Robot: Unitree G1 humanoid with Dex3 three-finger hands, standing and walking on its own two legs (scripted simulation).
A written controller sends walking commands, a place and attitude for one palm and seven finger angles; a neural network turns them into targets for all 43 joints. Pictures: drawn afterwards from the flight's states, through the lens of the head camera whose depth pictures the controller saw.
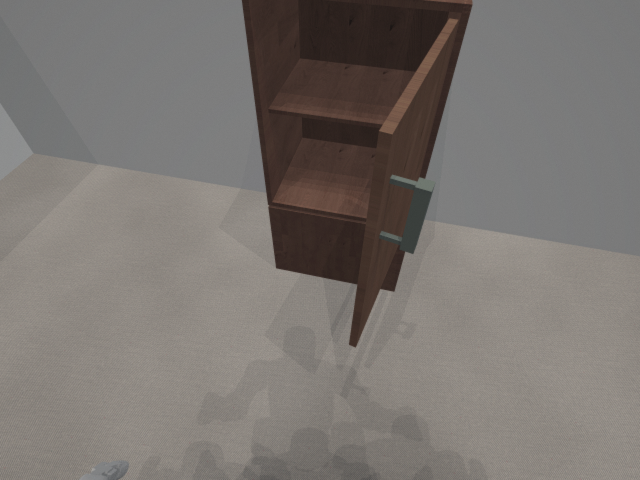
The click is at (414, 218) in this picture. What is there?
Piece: cupboard door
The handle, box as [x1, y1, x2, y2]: [379, 175, 435, 253]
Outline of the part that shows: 392,175 389,183 413,189 414,192 403,236 399,237 381,231 379,237 397,243 400,245 399,249 412,253 416,245 435,182 419,177 417,181 413,181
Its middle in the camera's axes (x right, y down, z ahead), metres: +0.13 -0.04 +0.63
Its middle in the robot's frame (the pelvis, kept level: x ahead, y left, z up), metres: +0.51 -0.10 +0.03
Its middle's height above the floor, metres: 0.80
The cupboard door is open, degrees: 79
